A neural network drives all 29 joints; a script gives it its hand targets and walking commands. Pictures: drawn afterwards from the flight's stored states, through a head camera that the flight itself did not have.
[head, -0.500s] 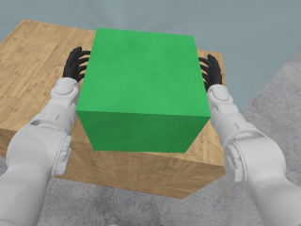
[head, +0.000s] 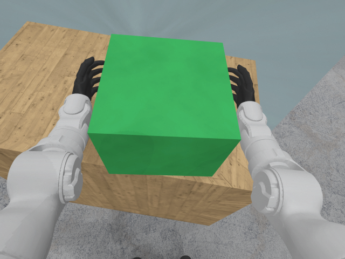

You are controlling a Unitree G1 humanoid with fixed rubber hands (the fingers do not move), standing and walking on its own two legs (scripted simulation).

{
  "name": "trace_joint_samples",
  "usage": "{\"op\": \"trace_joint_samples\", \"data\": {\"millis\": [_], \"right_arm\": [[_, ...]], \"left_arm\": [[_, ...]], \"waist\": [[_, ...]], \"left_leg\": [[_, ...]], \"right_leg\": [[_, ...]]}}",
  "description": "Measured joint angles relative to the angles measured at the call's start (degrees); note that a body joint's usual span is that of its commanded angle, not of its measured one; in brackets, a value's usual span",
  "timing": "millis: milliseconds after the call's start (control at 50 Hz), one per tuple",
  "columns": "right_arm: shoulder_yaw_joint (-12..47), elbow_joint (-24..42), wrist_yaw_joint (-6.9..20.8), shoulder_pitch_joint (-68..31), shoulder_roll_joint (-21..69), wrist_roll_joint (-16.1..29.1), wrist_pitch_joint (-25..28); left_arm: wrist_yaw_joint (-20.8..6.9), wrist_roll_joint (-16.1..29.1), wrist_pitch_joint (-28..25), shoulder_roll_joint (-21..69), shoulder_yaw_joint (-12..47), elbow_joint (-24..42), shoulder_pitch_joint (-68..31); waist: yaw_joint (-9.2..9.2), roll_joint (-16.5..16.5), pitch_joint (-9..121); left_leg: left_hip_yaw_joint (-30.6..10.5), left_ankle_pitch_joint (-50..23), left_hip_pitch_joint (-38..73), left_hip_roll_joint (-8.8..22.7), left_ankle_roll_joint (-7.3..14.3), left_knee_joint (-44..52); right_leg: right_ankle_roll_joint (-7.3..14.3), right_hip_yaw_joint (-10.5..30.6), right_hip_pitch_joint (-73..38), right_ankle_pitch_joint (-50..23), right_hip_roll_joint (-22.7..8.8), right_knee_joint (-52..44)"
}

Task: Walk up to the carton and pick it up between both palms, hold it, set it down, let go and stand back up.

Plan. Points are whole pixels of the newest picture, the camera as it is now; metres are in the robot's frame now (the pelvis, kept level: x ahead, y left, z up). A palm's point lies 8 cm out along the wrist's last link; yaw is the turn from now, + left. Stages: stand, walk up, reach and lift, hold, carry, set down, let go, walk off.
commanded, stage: reach and lift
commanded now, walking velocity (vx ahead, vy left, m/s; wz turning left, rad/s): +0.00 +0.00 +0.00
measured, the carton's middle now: (164, 109) +0.47 +0.03 +0.02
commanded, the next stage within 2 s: none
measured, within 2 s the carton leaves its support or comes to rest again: leaves its support in 1.18 s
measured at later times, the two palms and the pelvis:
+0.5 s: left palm (85, 91) +0.46 +0.21 +0.08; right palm (244, 102) +0.45 -0.16 +0.08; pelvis +0.03 +0.01 +0.01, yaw +0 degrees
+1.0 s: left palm (84, 96) +0.45 +0.21 +0.08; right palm (245, 106) +0.44 -0.16 +0.08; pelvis +0.03 +0.00 +0.01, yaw +1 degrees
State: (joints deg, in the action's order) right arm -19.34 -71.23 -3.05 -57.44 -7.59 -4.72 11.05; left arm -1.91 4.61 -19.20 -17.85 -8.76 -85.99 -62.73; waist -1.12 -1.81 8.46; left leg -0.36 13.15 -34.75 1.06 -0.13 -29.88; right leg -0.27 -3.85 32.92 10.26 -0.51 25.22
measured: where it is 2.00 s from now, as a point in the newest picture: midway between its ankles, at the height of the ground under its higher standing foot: outside the picture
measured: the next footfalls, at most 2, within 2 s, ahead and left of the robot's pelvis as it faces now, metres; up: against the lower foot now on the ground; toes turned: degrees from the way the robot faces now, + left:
none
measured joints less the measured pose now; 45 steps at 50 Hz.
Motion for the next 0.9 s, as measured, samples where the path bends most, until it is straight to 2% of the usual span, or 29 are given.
{"op": "trace_joint_samples", "data": {"millis": [100,220,340,620,900], "right_arm": [[-6.75,5.23,1.73,3.79,2.72,-7.34,1.67],[-8.41,8.35,2.73,6.72,3.89,-10.1,1.51],[-7.57,8.52,2.86,8.26,3.75,-9.84,1.1],[-6.09,10.27,1.54,10.05,4.45,-8.87,2.02],[0.19,12.45,-0.57,12.52,4.09,-3.71,1.88]], "left_arm": [[-1.24,-5.52,-1.74,1.04,-6.85,1.8,2.74],[-1.66,-8.01,-0.88,2.62,-9.97,5.29,6.14],[-1.8,-7.63,1.58,3.56,-9.79,7.96,8.32],[-2.07,-8.65,3.23,3.84,-9.52,11.39,9.87],[-1.13,-4.13,4.45,3.76,-4.53,16.3,13.65]], "waist": [[-0.65,0.8,-2.52],[-0.27,1.24,-3.62],[0.34,1.37,-3.37],[0.67,1.2,-4.24],[0.74,1.87,-3.82]], "left_leg": [[-0.24,-1.15,5.3,-0.68,0.39,3.84],[0.41,-0.98,9.64,-1.06,0.79,6.03],[0.89,0.2,11.28,-0.85,0.79,5.86],[0.78,0.7,12.74,-0.6,0.56,5.77],[0.37,0.16,13.47,-0.32,0.17,6.66]], "right_leg": [[-0.35,-0.34,-5.49,-1.0,-0.55,-3.82],[-0.81,0.26,-9.41,-0.76,-0.91,-5.54],[-0.98,0.73,-11.04,0.01,-0.72,-5.79],[-0.77,0.6,-12.4,0.68,-0.48,-5.44],[-0.36,0.16,-13.54,-0.02,-0.14,-6.91]]}}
